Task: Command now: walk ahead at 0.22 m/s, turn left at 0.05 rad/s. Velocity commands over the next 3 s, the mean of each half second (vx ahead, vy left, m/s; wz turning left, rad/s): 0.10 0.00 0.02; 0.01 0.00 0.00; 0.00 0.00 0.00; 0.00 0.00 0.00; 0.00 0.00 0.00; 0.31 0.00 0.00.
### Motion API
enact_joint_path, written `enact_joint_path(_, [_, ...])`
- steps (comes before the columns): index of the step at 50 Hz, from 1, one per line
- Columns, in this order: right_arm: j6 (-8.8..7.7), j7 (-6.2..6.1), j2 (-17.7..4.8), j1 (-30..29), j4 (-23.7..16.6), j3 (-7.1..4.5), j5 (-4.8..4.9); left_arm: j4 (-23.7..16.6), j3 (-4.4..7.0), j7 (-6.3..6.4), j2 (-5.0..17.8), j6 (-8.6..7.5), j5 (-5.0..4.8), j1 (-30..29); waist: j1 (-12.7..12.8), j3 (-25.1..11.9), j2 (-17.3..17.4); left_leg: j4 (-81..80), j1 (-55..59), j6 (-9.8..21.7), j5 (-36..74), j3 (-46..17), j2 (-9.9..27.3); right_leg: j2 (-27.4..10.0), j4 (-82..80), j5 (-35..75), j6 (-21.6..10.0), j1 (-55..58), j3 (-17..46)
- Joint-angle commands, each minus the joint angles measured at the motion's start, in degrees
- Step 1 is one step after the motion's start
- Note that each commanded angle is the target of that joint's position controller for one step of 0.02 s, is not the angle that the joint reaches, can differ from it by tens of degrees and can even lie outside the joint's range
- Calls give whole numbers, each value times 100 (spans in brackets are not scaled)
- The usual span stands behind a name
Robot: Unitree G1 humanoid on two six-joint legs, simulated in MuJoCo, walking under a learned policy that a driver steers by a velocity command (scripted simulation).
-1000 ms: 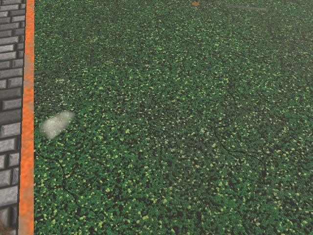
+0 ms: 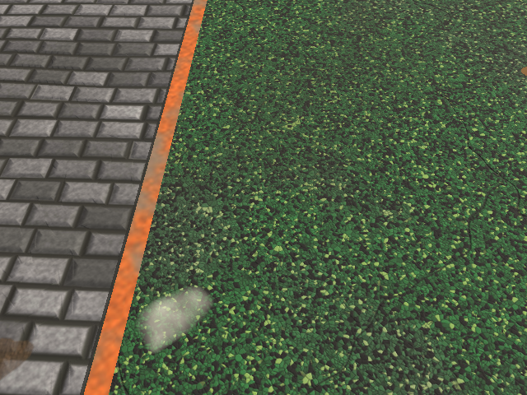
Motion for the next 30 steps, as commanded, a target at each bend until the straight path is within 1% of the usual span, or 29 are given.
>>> enact_joint_path(1, [-25,35,-143,-32,-267,-8,15,-311,187,84,970,0,-56,-185,-106,-545,-738,-907,950,-33,990,240,-246,-1203,-178,3778,-684,-2,310])
enact_joint_path(3, [-29,73,-219,-264,-344,-27,6,-227,175,95,973,74,-74,-78,-29,-514,-764,-1273,993,24,984,177,-303,-1334,-7,3489,-668,275,444])
enact_joint_path(4, [-44,94,-273,-341,-384,-43,-5,-202,175,98,985,107,-82,-87,-32,-492,-780,-1417,1008,84,839,154,-325,-1411,132,3407,-652,392,535])
enact_joint_path(5, [-62,114,-332,-346,-400,-62,-24,-189,179,104,1000,138,-94,-132,-75,-485,-786,-1579,1083,157,698,148,-351,-1465,320,3329,-618,478,623])
enact_joint_path(6, [-81,127,-379,-189,-353,-88,-52,-190,174,115,992,168,-120,-228,-209,-521,-745,-1912,1349,244,804,178,-398,-1436,585,3161,-529,504,659])
enact_joint_path(7, [-102,118,-466,99,-238,-132,-92,-181,157,120,947,183,-130,-236,-351,-626,-645,-2352,1879,363,1353,228,-464,-1253,962,2988,-372,460,630])
enact_joint_path(8, [-117,69,-811,376,-188,-219,-155,-196,119,120,841,141,-34,-58,-361,-948,-334,-2193,2780,575,3381,-157,-24,-935,1534,2498,-112,102,476])
enact_joint_path(9, [-74,28,-1033,589,-209,-238,-255,-161,7,86,494,54,83,524,-135,-1579,439,-1626,4332,1268,5384,-1062,976,-541,2513,598,208,-1029,295])
enact_joint_path(10, [12,27,-568,809,-128,-129,-216,-53,-94,69,326,63,39,703,-346,-2156,1040,-1711,4776,1964,5580,-1799,1654,-335,3473,-2107,459,-1530,390])
enact_joint_path(11, [69,67,-267,835,-62,-26,-113,-95,-13,48,644,158,-54,365,-446,-2001,852,-1937,4506,1951,4554,-1945,1561,-432,3913,-3163,562,-1812,595])
enact_joint_path(12, [99,95,-299,582,-43,-15,-67,-166,26,71,735,274,-97,93,-396,-1585,546,-2156,4037,1744,3362,-1845,1394,-569,4086,-3127,609,-2038,629])
enact_joint_path(13, [123,98,-378,244,-87,-24,-74,-184,49,121,738,402,-83,-103,-321,-1221,295,-2406,3434,1580,2404,-1719,1270,-671,3978,-2860,655,-2032,599])
enact_joint_path(14, [152,85,-486,-155,-140,-50,-91,-186,65,169,722,520,-51,-153,-173,-942,286,-2662,2744,1406,1661,-1497,1105,-757,3631,-2514,694,-1736,574])
enact_joint_path(15, [192,67,-559,-441,-167,-78,-130,-141,55,211,639,601,-45,-71,-33,-808,477,-2856,2175,1266,1102,-1256,907,-744,3207,-2166,720,-1312,473])
enact_joint_path(16, [231,51,-573,-586,-163,-93,-160,-50,32,234,532,635,-28,57,35,-775,579,-2951,1769,1192,798,-992,721,-652,2863,-1686,719,-857,321])
enact_joint_path(17, [256,35,-514,-617,-129,-82,-161,36,21,236,455,640,-4,174,82,-825,606,-2951,1604,1131,476,-773,584,-587,2507,-1137,692,-505,218])
enact_joint_path(18, [274,23,-445,-630,-84,-65,-133,114,19,226,410,634,20,271,136,-873,580,-2921,1489,1047,-25,-605,475,-520,2081,-579,642,-172,110])
enact_joint_path(19, [281,19,-370,-577,-20,-46,-87,156,22,210,401,632,61,288,146,-858,550,-2895,1390,902,-758,-488,356,-458,1696,-175,565,86,25])
enact_joint_path(20, [277,21,-237,-388,96,-6,-67,120,25,198,452,637,147,182,90,-737,432,-2891,1286,635,-1596,-408,201,-515,1395,13,458,177,93])
enact_joint_path(21, [278,20,-181,-231,201,15,-87,5,41,214,630,636,194,-7,-37,-435,212,-2771,1182,368,-2189,-330,38,-807,1045,-191,299,-4,422])
enact_joint_path(22, [273,23,-225,-86,214,-10,-103,-57,107,255,967,634,112,-228,-296,-122,-316,-2610,1415,164,-2041,-97,-250,-996,850,-1129,111,-674,591])
enact_joint_path(23, [268,-11,-187,-166,238,-8,-106,-20,93,252,846,597,79,-406,-323,39,-736,-2342,2054,58,-1440,108,-393,-932,549,-2086,60,-1462,671])
enact_joint_path(24, [259,-44,-243,-205,278,-32,-88,-22,44,253,665,530,95,-537,-345,122,-839,-2124,2394,70,-1008,122,-385,-897,371,-2162,146,-1729,683])
enact_joint_path(25, [260,-72,-235,-156,341,-45,-75,4,24,252,597,465,106,-597,-379,84,-883,-2016,2561,125,-697,122,-360,-886,337,-1919,232,-1731,656])
enact_joint_path(26, [265,-84,-256,-97,413,-57,-76,25,14,242,570,401,84,-592,-366,71,-861,-1969,2574,170,-439,98,-347,-848,395,-1596,291,-1600,607])
enact_joint_path(27, [262,-82,-255,-36,480,-64,-84,73,13,237,568,352,60,-515,-344,5,-760,-1948,2581,198,-201,89,-333,-828,489,-1322,315,-1423,575])
enact_joint_path(30, [245,-61,-210,4,650,-69,-53,207,16,241,595,318,14,-275,-258,-155,-502,-1878,2629,209,396,94,-306,-766,700,-650,292,-1060,493])
Next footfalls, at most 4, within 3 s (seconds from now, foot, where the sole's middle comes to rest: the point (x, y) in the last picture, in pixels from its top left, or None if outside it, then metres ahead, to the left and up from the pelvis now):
0.16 left None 0.23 0.13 -0.78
0.42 right None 0.15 -0.12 -0.78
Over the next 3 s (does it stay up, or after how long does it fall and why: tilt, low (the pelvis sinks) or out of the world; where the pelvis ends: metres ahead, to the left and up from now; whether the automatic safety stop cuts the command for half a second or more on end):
stays up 0.30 0.04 0.00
